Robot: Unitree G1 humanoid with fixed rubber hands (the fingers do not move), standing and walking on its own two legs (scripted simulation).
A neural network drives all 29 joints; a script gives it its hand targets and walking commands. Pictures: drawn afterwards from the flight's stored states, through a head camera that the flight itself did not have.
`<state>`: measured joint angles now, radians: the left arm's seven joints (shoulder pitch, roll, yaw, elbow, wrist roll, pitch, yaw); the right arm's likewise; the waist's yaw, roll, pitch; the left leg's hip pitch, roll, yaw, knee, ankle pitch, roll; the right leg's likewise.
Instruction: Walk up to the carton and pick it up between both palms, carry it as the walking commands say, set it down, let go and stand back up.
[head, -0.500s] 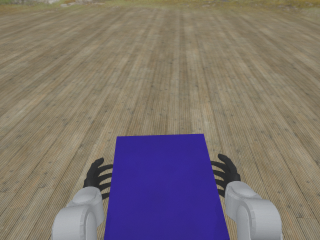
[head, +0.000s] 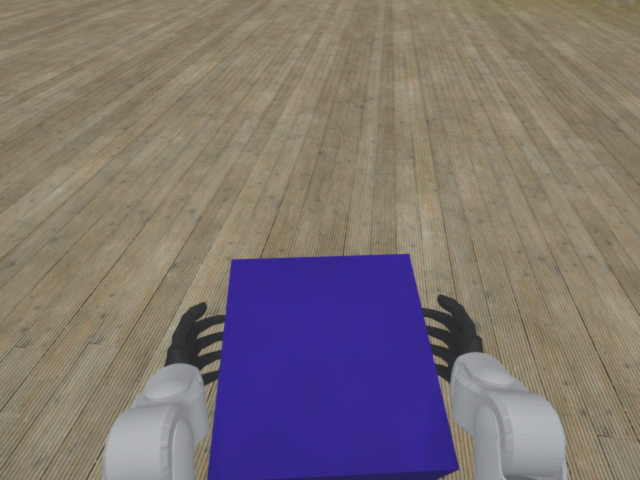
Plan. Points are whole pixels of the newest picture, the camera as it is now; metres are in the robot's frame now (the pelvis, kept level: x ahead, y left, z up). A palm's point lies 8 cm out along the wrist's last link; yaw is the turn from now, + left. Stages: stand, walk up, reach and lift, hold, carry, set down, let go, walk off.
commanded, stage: carry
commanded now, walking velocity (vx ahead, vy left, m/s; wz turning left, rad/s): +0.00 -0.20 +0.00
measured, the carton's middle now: (324, 382) +0.27 +0.00 +0.03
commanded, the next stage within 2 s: none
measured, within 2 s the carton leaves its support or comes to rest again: neither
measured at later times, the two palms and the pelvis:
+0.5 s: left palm (284, 390) +0.22 +0.05 +0.10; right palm (568, 382) +0.22 -0.25 +0.11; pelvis -0.02 -0.10 +0.00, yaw +0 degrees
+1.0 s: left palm (444, 411) +0.19 -0.11 +0.11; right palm out of the picture +0.19 -0.41 +0.11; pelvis -0.05 -0.25 +0.01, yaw +1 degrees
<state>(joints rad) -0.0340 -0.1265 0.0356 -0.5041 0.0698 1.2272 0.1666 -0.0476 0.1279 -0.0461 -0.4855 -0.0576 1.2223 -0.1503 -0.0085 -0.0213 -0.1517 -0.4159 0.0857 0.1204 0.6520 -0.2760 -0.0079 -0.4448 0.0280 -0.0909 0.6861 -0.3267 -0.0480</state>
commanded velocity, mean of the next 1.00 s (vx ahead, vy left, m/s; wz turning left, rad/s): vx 0.00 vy -0.20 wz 0.00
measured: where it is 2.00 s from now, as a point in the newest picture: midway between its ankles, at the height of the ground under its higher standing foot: outside the picture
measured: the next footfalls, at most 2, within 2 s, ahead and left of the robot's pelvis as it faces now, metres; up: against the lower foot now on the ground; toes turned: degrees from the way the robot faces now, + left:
right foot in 0.26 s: +0.04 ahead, -0.20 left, +0.00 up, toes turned -7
left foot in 0.50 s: +0.01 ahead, -0.01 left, +0.00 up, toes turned +11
